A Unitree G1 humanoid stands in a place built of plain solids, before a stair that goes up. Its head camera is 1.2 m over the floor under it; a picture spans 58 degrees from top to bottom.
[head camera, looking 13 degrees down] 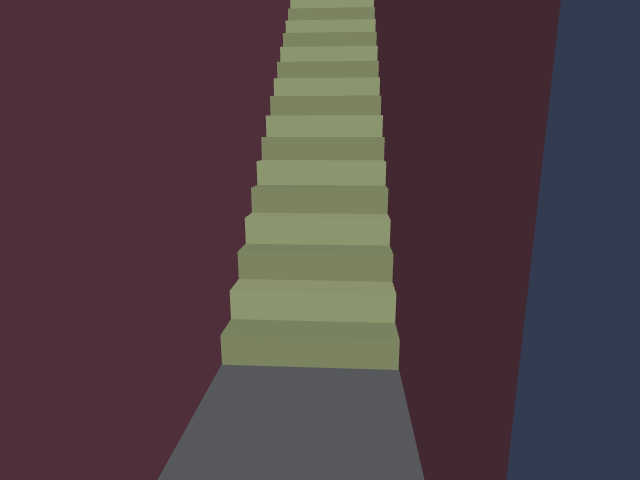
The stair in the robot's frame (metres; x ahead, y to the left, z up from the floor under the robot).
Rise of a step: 0.17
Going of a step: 0.22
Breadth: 0.96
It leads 3 degrees to the right of straight ahead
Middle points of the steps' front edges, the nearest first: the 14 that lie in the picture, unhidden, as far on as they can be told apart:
2.13 0.06 0.18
2.35 0.05 0.35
2.57 0.03 0.52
2.79 0.02 0.70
3.01 0.01 0.87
3.23 -0.01 1.05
3.45 -0.02 1.22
3.68 -0.03 1.40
3.90 -0.05 1.57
4.12 -0.06 1.75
4.34 -0.07 1.92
4.56 -0.08 2.10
4.78 -0.10 2.27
5.00 -0.11 2.45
